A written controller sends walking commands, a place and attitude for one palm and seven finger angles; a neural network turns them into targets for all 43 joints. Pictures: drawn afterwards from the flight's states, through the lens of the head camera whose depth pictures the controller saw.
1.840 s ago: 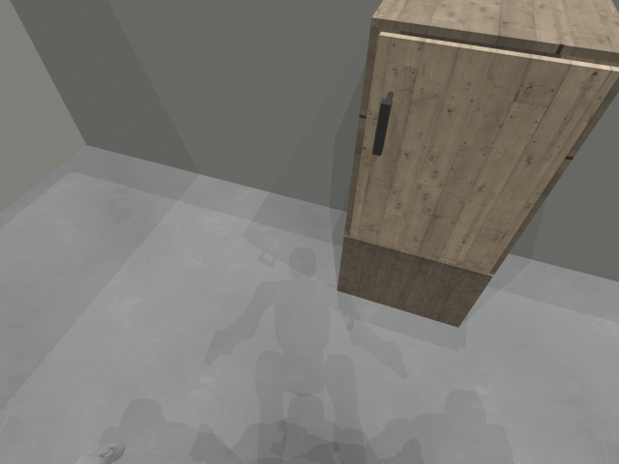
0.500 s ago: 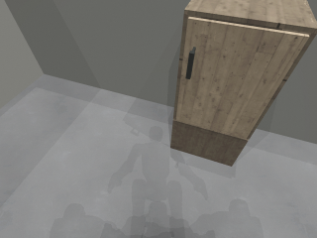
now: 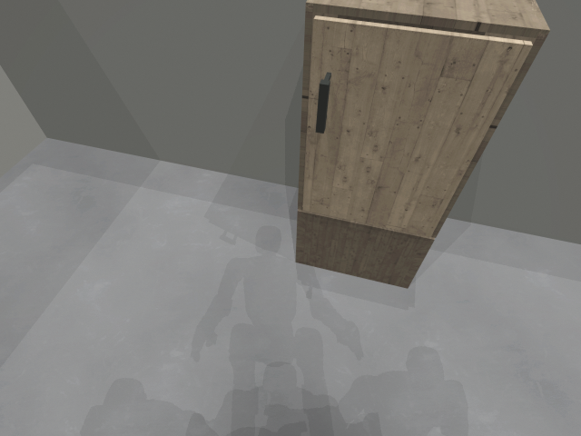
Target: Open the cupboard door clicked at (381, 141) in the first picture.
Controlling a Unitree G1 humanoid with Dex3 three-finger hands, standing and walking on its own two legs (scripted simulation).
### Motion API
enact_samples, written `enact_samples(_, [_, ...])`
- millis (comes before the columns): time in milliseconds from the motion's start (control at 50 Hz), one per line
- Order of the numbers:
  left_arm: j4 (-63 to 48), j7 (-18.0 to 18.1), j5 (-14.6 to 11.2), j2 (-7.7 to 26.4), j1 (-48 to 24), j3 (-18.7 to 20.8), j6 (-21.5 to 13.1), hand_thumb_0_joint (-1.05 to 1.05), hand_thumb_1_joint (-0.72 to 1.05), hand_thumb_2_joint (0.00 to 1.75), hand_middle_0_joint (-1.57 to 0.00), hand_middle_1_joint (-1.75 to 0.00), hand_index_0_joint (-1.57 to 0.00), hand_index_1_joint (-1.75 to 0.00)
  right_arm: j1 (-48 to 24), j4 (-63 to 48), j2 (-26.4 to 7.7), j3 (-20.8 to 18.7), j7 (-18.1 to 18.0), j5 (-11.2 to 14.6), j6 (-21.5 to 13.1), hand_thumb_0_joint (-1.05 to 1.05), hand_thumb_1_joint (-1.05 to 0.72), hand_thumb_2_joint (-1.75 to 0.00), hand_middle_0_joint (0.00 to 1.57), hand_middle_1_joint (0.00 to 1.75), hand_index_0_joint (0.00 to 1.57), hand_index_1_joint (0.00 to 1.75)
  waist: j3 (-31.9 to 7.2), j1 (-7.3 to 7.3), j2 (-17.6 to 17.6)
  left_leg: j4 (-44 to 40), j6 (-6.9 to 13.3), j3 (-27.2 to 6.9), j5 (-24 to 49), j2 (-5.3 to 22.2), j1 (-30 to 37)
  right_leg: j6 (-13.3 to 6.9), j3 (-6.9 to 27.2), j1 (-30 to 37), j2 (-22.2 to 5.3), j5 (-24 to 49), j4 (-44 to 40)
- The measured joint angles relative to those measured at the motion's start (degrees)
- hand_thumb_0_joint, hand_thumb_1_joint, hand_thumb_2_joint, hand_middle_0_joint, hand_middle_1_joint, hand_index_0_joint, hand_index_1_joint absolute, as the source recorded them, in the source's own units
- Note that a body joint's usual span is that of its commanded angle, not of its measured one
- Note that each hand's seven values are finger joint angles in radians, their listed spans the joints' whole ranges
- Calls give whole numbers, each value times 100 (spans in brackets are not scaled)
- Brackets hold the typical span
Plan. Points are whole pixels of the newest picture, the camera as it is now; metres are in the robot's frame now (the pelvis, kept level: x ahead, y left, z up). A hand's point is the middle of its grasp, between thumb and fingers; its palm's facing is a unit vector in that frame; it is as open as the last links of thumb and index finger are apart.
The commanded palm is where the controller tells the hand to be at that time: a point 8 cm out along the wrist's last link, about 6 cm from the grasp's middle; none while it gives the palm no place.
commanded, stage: turn to face it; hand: left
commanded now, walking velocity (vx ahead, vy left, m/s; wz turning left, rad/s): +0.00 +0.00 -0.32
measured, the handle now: (324, 103) +0.80 -0.02 +0.02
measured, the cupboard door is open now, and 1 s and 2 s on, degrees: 0 0 0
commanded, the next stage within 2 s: take the last steps up to it in 0.34 s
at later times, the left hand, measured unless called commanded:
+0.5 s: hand out of the picture +0.05 +0.22 -0.17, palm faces -0.11 -0.97 -0.21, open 7.4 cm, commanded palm none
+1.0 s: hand out of the picture +0.01 +0.14 -0.18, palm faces -0.19 -0.97 -0.12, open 7.4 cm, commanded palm none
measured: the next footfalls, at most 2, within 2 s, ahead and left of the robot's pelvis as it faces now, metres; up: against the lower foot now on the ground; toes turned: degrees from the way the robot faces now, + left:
right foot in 0.70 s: -0.05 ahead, -0.11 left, +0.00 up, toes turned -17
left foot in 1.10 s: +0.23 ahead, +0.07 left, +0.00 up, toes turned -5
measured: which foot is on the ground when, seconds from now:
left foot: down 0.00-0.72, up 0.74-1.00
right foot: down 0.00-0.34, up 0.36-0.68, down 0.70-1.00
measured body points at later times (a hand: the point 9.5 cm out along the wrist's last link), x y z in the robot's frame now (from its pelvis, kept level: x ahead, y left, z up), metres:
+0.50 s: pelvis -0.04 +0.03 +0.00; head -0.02 +0.04 +0.45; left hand +0.06 +0.27 -0.15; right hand -0.04 -0.22 -0.14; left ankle -0.02 +0.13 -0.74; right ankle -0.06 -0.10 -0.68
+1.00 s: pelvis +0.03 -0.02 +0.00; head +0.05 -0.01 +0.45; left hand +0.02 +0.19 -0.16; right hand +0.00 -0.26 -0.15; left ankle +0.14 +0.08 -0.70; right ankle -0.09 -0.10 -0.74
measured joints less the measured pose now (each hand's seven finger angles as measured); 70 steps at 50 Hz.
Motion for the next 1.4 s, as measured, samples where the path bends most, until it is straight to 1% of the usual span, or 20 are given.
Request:
enact_samples(140, [-280,-53,39,-324,130,13,23,1,91,90,-21,-30,-20,-30,287,-110,217,-90,21,2,110,1,-91,-90,20,30,21,30,88,-63,54,592,-23,137,-222,129,-408,-33,132,-452,137,-139,544])
enact_samples(240, [-396,9,55,-512,142,51,-20,1,90,90,-21,-30,-20,-30,381,-101,210,-166,-6,32,144,1,-91,-90,20,30,21,30,133,-62,83,1547,-58,-223,-1000,-73,-849,-18,209,-556,171,55,384])
enact_samples(320, [-401,55,32,-478,182,126,15,1,90,90,-21,-30,-20,-30,473,-166,265,-159,-51,59,16,1,-91,-90,20,30,20,30,64,-94,-65,625,-38,-276,-466,-161,-529,112,378,-626,165,218,276])
enact_samples(360, [-379,42,5,-398,170,177,76,1,90,90,-21,-30,-20,-30,534,-195,331,-154,-64,23,-40,1,-91,-90,20,30,20,30,34,-108,-204,506,126,-158,-45,-214,-500,104,441,-756,134,-23,550])
enact_samples(440, [-315,-7,49,-297,160,301,155,1,91,90,-21,-30,-20,-30,656,-210,422,-107,-63,-53,-36,1,-91,-90,20,30,20,30,-54,-108,-178,295,270,26,-39,-96,-355,122,-44,-1214,82,-824,2278])
enact_samples(480, [-303,-27,54,-260,179,341,134,1,91,90,-21,-30,-20,-30,696,-174,462,-79,-64,-77,-38,1,-91,-90,20,30,20,30,-96,-90,-148,118,269,105,52,-44,-270,149,-274,-1196,-34,-861,2559])
enact_samples(540, [-255,-77,66,-259,253,349,124,1,91,90,-20,-30,-20,-30,756,-124,496,-70,-47,-114,-79,1,-91,-90,20,30,21,30,-174,-93,-52,-50,252,240,120,58,-172,150,-573,-909,-196,-1012,2236])
enact_samples(620, [-162,-172,88,-306,313,315,126,1,91,90,-20,-30,-19,-30,902,-55,498,-92,-9,-144,-156,1,-91,-90,20,30,21,30,-266,-215,78,-128,179,393,112,190,-105,74,-790,-418,-296,-1201,1403])
enact_samples(680, [-127,-216,77,-379,296,288,40,1,91,90,-20,-30,-19,-30,1075,69,442,-120,12,-146,-162,1,-91,-90,20,30,21,30,-307,-288,168,-1,70,441,19,296,-129,-8,-914,43,-281,-916,473])
enact_samples(720, [-129,-201,75,-430,298,262,-104,1,91,90,-20,-30,-19,-30,1223,175,390,-146,26,-110,-131,1,-91,-90,20,30,21,30,-325,-271,215,454,5,424,-318,392,-284,-100,-976,351,-236,-347,-196])
enact_samples(780, [-72,-92,43,-592,421,204,-322,1,91,90,-20,-30,-20,-30,1318,407,300,-170,81,-113,53,1,-91,-90,20,30,21,30,-370,-177,308,1889,2,69,-1091,386,-846,-178,-1042,502,-109,-346,-223])
enact_samples(860, [151,4,48,-751,825,134,-456,1,91,90,-20,-30,-20,-30,1190,411,265,-225,156,-138,68,1,-91,-90,20,30,20,30,-383,-136,192,2868,-73,36,-613,384,-1565,-202,-963,883,-79,-321,-671])
enact_samples(960, [546,25,64,-901,1233,63,-500,1,91,90,-20,-30,-20,-30,856,190,348,-273,205,-107,-14,1,-91,-90,20,30,20,30,-268,-129,87,2484,-115,86,-31,481,-2005,-159,-924,1273,-29,-363,-1024])
enact_samples(1060, [838,29,73,-905,1496,89,-493,1,91,90,-21,-30,-20,-30,518,25,528,-219,225,-77,-177,1,-91,-90,20,30,20,30,-100,1,-86,1227,21,192,165,378,-1660,-18,-878,1536,-83,-793,-820])
enact_samples(1100, [906,15,38,-903,1591,119,-461,1,90,90,-21,-30,-20,-30,448,-53,556,-183,183,-111,-344,1,-91,-90,20,30,20,30,-62,14,-112,800,202,239,348,304,-1363,-9,-859,1268,-159,-1239,82])
enact_samples(1140, [933,-7,13,-831,1492,145,-355,1,91,90,-21,-30,-20,-30,371,-65,657,-139,106,-114,-428,1,-91,-90,20,30,20,30,20,11,-219,1088,347,364,202,254,-1323,-116,-697,555,-211,-1451,1873])
enact_samples(1200, [851,-43,57,-697,1224,201,-276,1,91,90,-20,-30,-20,-30,453,-8,760,-174,-36,-70,-443,0,-93,-90,20,30,21,30,-19,-18,-270,754,334,490,179,158,-941,-153,-736,-452,-339,-988,3519])
enact_samples(1240, [691,-59,90,-627,998,242,-263,1,91,90,-20,-30,-20,-30,575,67,722,-183,-71,-77,-447,0,-95,-90,20,30,21,30,-79,-30,-246,365,324,495,290,89,-679,-112,-831,-913,-481,-696,3602])
enact_samples(1300, [395,-64,91,-580,702,281,-278,1,91,90,-20,-30,-19,-30,777,218,679,-155,-39,-88,-396,0,-95,-90,20,30,21,30,-180,-21,-178,-103,319,480,391,33,-359,-37,-926,-1283,-659,-410,2959])
enact_samples(1400, [139,-50,93,-564,304,309,-271,1,92,90,-20,-30,-19,-30,1040,374,707,-166,18,-113,-296,0,-93,-90,20,30,21,30,-220,-141,-78,-383,208,445,293,4,16,48,-969,-1248,-776,-183,1555])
